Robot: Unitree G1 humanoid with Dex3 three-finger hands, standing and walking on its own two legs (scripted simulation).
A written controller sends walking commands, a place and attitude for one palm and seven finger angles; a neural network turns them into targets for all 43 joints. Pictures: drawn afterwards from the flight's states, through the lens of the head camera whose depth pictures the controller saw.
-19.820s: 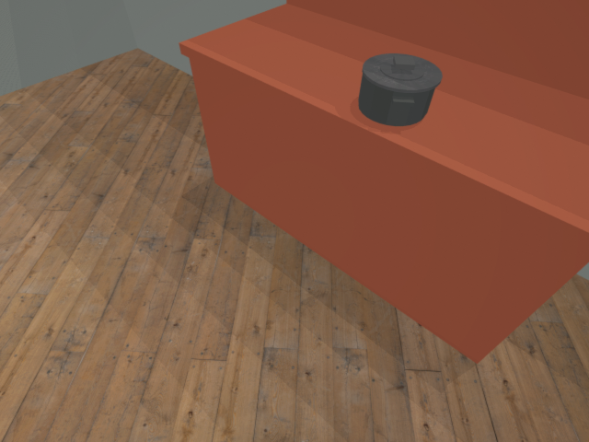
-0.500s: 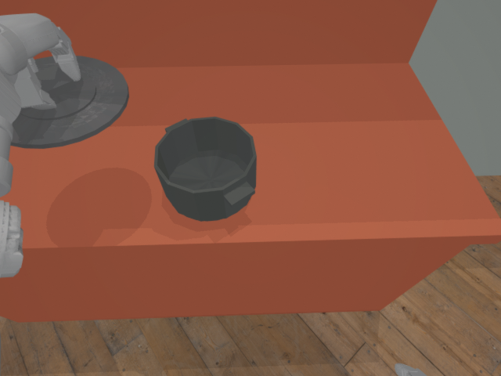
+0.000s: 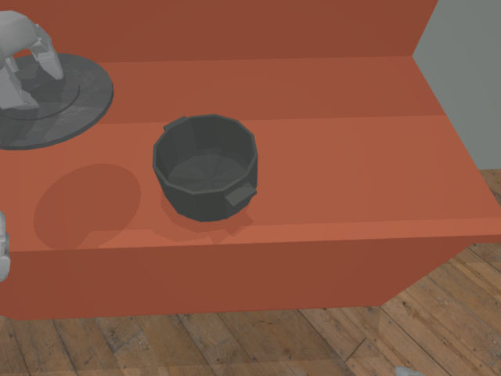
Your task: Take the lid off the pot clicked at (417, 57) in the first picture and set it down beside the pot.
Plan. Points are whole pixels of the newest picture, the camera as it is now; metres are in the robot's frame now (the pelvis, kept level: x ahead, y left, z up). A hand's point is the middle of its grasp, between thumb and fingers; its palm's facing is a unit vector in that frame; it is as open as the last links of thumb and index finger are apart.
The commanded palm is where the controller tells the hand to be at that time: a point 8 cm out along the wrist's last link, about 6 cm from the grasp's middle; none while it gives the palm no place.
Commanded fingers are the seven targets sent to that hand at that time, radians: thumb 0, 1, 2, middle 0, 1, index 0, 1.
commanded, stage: lower the lid onto the table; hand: left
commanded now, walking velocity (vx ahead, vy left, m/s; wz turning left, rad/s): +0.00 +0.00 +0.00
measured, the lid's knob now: (31, 82) +0.49 +0.32 +0.19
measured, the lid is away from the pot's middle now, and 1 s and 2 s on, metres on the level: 0.23 0.23 0.24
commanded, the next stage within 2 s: none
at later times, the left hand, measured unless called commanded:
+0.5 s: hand (33, 112) +0.45 +0.31 +0.18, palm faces -0.35 -0.06 -0.93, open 8.6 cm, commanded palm +0.45 +0.30 +0.25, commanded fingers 0.00 0.46 1.12 -0.83 -0.98 -0.81 -0.95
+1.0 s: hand (44, 125) +0.45 +0.31 +0.14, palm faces -0.38 -0.08 -0.92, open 8.5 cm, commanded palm +0.46 +0.31 +0.21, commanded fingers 0.00 0.46 1.12 -0.83 -0.98 -0.81 -0.95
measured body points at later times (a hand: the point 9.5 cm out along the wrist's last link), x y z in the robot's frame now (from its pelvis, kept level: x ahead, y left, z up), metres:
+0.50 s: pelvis -0.01 +0.00 +0.00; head +0.06 +0.00 +0.44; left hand +0.46 +0.31 +0.23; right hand +0.07 -0.28 -0.12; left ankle +0.00 +0.06 -0.74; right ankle -0.03 -0.15 -0.74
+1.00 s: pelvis +0.00 +0.00 +0.00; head +0.07 +0.00 +0.44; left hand +0.47 +0.31 +0.19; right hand +0.06 -0.28 -0.13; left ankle +0.00 +0.06 -0.74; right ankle -0.03 -0.15 -0.74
